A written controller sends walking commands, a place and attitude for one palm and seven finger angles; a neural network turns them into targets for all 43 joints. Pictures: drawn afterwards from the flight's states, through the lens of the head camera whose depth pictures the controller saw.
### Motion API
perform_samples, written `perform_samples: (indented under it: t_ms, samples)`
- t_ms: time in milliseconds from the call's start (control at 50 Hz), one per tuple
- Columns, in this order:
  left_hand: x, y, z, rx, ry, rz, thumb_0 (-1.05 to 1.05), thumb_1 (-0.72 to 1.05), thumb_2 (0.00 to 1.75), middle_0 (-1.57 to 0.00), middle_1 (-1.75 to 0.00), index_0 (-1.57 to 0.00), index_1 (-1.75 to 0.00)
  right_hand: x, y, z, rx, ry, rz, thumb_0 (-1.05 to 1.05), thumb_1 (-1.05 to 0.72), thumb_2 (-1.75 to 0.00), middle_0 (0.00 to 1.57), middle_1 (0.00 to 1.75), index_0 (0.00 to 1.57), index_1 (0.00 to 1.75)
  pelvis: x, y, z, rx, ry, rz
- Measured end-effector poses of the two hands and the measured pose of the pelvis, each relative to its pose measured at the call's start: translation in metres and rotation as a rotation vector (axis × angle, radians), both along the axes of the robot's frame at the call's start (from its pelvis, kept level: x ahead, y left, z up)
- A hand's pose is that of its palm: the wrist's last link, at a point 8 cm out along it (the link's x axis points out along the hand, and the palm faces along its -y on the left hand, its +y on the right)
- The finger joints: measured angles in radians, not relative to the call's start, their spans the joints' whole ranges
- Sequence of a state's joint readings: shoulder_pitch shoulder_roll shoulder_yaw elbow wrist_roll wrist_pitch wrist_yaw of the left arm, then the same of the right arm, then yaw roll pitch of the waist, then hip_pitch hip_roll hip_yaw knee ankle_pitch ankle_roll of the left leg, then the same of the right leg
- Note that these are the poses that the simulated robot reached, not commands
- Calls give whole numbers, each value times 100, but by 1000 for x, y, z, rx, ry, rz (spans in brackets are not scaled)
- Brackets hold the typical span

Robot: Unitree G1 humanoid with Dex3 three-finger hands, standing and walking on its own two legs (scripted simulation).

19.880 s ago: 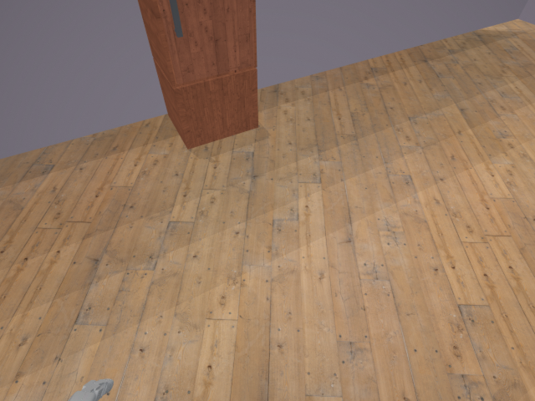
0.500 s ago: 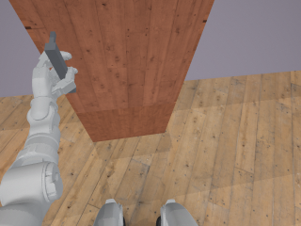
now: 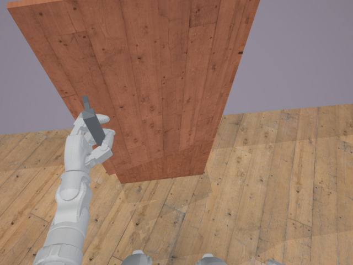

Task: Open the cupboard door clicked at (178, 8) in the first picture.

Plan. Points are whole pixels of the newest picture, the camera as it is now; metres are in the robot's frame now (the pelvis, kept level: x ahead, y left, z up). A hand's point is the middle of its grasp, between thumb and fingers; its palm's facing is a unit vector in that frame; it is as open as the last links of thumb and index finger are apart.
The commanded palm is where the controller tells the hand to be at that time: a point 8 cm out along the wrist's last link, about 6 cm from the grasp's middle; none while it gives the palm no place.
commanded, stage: pull the door open along its arc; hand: left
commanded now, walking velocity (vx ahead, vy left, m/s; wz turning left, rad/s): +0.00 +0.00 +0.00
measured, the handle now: (97, 128) +0.42 +0.19 +0.04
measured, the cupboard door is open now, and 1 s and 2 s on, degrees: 15 38 39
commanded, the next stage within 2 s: open thumb and fingers to let go in 0.50 s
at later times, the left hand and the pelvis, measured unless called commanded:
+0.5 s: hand (151, 193) +0.26 +0.06 +0.05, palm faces +0.44 -0.90 -0.04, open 6.3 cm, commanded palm +0.19 +0.09 +0.04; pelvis +0.01 -0.05 +0.00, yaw +4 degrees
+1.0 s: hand (153, 192) +0.27 +0.05 +0.04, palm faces +0.49 -0.87 -0.02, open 10.2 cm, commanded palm +0.21 +0.09 +0.04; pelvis +0.00 -0.07 -0.01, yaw +4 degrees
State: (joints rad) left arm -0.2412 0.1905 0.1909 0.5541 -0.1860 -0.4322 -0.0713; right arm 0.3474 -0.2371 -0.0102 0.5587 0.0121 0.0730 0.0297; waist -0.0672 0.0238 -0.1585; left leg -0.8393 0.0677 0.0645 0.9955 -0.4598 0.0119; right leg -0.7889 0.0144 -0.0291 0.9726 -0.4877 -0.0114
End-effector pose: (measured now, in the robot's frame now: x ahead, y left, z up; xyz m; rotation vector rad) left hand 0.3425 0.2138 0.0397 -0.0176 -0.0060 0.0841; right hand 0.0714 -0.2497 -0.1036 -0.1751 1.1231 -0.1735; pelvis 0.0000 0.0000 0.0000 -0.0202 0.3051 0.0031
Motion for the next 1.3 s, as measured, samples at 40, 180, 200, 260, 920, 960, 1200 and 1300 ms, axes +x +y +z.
perform_samples:
  t_ms: [40, 180, 200, 260, 920, 960, 1200, 1300]
  samples:
    - [-19, -12, 0, -27, 2, 37, 3, 67, 72, -34, -133, -34, -132, 19, 2, 4, 7, -52, 29, 1, -90, -89, 20, 30, 20, 30, 2, 0, 2, 2, -11, 2]
    - [-75, -59, 0, -86, 11, 184, 3, 64, 70, -35, -132, -37, -132, 88, 18, 16, 45, -234, 153, 1, -90, -89, 20, 30, 20, 30, 4, -9, 0, 21, -42, 11]
    - [-82, -65, 0, -84, 14, 198, 3, 63, 69, -35, -132, -37, -132, 97, 20, 18, 51, -257, 168, 1, -90, -89, 20, 30, 20, 30, 4, -12, 0, 24, -47, 14]
    - [-96, -81, 2, -73, 28, 244, 3, 62, 69, -36, -130, -37, -132, 118, 26, 24, 68, -315, 205, 1, -90, -89, 20, 30, 20, 30, 4, -19, -1, 28, -60, 26]
    - [-125, -129, 4, 34, 64, 433, 2, 31, 65, -35, -129, -35, -129, 95, -45, -8, 32, -275, 189, 2, -90, -90, 20, 30, 20, 30, -2, -74, -8, 76, -67, 54]
    - [-124, -127, 4, 29, 57, 431, 2, 19, 60, -35, -128, -34, -127, 94, -42, -8, 33, -278, 186, 2, -90, -90, 20, 30, 20, 30, -3, -72, -8, 73, -68, 52]
    - [-131, -115, 5, 19, 56, 410, 0, -39, 35, -29, -112, -29, -112, 93, -12, 0, 41, -313, 195, 2, -90, -90, 20, 30, 20, 30, -8, -49, -7, 54, -75, 43]
    - [-132, -111, 3, 25, 44, 370, 0, -46, 32, -26, -94, -27, -94, 95, 4, 5, 34, -348, 209, 2, -90, -90, 20, 30, 20, 30, -12, -37, -10, 37, -79, 43]
